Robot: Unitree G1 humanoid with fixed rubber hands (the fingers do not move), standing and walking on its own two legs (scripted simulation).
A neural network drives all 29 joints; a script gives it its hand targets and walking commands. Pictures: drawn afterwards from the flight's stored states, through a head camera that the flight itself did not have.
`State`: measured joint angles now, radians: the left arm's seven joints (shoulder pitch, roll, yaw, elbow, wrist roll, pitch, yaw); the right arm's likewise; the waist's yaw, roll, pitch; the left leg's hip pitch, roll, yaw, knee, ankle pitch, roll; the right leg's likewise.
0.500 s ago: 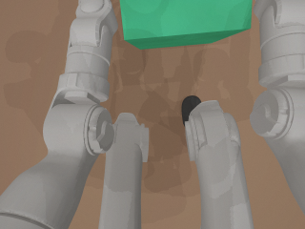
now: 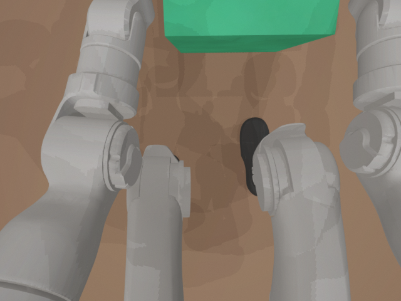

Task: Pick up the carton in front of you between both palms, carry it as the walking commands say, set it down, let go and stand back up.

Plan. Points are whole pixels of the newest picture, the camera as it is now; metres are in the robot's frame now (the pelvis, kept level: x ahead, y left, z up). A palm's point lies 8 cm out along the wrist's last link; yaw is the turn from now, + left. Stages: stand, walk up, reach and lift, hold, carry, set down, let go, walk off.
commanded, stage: set down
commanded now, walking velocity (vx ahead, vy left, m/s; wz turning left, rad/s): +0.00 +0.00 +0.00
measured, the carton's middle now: out of the picture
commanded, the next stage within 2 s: let go in 1.90 s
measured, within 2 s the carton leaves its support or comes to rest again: neither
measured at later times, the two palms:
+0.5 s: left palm out of the picture +0.56 +0.03 -0.19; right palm out of the picture +0.51 -0.28 -0.19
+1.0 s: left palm out of the picture +0.58 +0.05 -0.16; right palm out of the picture +0.53 -0.32 -0.16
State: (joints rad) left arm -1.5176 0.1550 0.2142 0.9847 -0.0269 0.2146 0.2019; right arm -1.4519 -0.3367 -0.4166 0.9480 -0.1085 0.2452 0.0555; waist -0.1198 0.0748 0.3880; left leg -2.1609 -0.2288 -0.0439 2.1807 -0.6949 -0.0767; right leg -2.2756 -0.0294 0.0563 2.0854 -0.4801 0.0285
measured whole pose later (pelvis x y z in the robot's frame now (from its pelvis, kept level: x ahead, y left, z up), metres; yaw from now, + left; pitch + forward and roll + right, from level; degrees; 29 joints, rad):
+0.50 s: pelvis -0.01 +0.00 -0.01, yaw +0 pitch +33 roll +1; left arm -1.59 0.17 0.30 1.01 0.06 0.19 0.07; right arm -1.53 -0.38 -0.49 1.02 -0.15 0.21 0.14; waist -0.11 0.06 0.50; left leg -2.13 -0.20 -0.04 2.23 -0.69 -0.07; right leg -2.24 -0.04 0.04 2.13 -0.47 0.01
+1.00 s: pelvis -0.01 -0.01 -0.01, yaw -1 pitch +34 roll +2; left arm -1.54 0.30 0.06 0.94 -0.17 0.18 0.17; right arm -1.56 -0.53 -0.25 1.14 0.16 0.09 0.01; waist -0.09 0.03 0.47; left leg -2.13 -0.13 -0.02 2.21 -0.69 -0.06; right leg -2.25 -0.03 0.03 2.12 -0.47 -0.01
